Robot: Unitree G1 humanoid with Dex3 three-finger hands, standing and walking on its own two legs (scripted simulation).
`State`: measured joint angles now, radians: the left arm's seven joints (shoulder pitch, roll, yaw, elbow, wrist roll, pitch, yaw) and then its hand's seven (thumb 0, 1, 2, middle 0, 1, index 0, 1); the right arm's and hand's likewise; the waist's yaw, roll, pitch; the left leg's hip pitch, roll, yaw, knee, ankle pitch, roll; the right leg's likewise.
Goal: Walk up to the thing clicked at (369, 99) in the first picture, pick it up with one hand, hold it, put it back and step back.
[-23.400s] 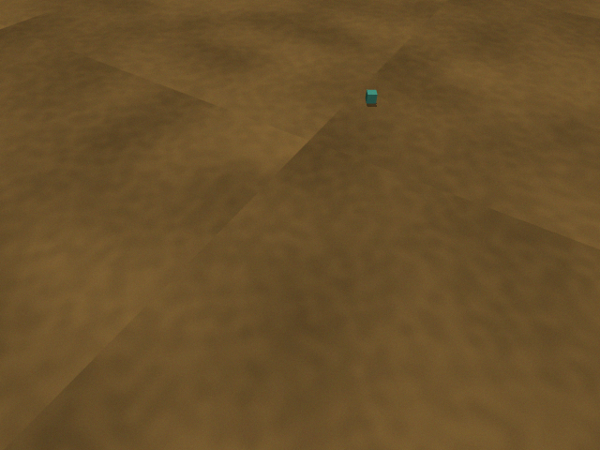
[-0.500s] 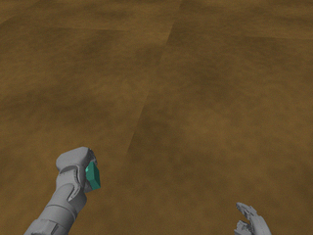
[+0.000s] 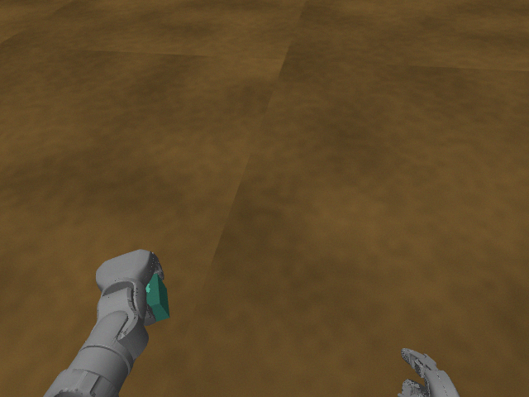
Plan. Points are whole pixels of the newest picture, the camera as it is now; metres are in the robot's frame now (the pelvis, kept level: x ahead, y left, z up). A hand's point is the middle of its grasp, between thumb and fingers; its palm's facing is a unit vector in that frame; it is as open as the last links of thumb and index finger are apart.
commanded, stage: crouch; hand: left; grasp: from above
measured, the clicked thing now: (146, 300) +0.31 +0.23 -0.07
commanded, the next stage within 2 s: lower in 1.86 s
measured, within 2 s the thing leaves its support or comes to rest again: neither
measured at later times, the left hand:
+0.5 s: hand (171, 320) +0.34 +0.23 -0.24, palm faces -0.37 -0.07 -0.93, open 8.5 cm
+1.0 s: hand (194, 336) +0.38 +0.24 -0.46, palm faces -0.40 -0.15 -0.90, open 8.5 cm
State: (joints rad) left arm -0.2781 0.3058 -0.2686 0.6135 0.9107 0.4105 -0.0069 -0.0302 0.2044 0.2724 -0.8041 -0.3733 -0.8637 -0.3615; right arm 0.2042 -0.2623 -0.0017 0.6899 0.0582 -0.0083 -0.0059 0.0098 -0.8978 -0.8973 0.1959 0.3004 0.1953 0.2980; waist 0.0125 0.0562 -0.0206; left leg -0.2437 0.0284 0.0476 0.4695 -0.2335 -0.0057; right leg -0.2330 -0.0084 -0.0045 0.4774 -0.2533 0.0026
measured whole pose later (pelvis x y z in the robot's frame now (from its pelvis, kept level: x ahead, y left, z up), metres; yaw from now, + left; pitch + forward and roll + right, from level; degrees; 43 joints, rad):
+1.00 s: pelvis -0.08 +0.01 -0.31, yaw -2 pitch +38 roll -4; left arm -0.92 0.48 0.07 1.43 1.01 0.13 0.45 -0.03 0.16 0.29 -0.86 -0.29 -0.95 -0.26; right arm 0.18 -0.23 0.03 0.80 -0.10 -0.14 0.09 0.00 -0.89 -0.90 0.20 0.30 0.20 0.30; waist -0.21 0.05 -0.19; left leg -1.98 0.05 -0.04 1.96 -0.64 0.02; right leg -1.93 0.00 -0.04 1.92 -0.66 0.01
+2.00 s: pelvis -0.09 +0.01 -0.44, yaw -6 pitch +34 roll -7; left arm -1.11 0.72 0.18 1.61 1.09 0.05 0.46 -0.04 0.13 0.31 -0.89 -0.30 -0.95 -0.28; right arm 0.19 -0.30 0.08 0.80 -0.16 -0.17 0.22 0.00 -0.91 -0.90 0.20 0.30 0.19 0.30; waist -0.27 0.01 -0.02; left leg -2.32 0.07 -0.11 2.38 -0.67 0.02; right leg -2.24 0.02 -0.09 2.31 -0.67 0.01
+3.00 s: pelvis -0.08 +0.01 -0.47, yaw -11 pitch +30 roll -11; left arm -1.13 0.91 0.24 1.77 1.11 0.00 0.59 -0.04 0.12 0.31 -0.90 -0.28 -0.97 -0.27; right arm 0.17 -0.34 0.19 0.75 -0.22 -0.27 0.31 0.00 -0.91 -0.90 0.19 0.30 0.19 0.30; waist -0.36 -0.08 0.12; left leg -2.37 0.07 -0.20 2.51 -0.70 0.02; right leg -2.26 0.04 -0.16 2.39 -0.68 0.02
